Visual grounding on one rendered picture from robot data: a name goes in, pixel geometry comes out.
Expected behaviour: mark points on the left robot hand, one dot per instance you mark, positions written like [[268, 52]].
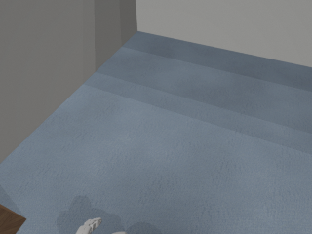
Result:
[[89, 226]]

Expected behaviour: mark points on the cabinet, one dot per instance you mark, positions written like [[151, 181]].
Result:
[[10, 222]]

